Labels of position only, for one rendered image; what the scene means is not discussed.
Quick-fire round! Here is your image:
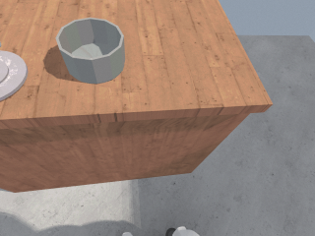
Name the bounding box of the robot right shin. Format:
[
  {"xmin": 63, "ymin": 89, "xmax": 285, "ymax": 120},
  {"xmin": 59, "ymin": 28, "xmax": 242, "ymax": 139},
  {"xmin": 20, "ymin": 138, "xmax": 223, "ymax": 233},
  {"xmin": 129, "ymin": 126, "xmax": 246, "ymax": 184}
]
[{"xmin": 173, "ymin": 226, "xmax": 186, "ymax": 235}]

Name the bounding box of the lid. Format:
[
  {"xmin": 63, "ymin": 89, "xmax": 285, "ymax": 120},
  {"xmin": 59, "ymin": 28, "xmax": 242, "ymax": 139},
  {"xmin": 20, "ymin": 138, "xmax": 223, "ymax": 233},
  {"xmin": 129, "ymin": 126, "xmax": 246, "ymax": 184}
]
[{"xmin": 0, "ymin": 50, "xmax": 29, "ymax": 101}]

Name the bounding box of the table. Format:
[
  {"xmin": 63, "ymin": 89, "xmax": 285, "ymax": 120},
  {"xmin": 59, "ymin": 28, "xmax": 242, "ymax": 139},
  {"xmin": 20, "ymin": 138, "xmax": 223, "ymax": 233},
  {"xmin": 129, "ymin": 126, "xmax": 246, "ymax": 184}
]
[{"xmin": 0, "ymin": 0, "xmax": 273, "ymax": 193}]

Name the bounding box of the pot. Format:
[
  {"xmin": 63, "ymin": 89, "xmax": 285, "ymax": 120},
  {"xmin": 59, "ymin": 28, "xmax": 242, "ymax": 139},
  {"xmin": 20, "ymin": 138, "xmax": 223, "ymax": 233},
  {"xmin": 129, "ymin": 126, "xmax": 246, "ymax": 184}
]
[{"xmin": 55, "ymin": 17, "xmax": 125, "ymax": 84}]

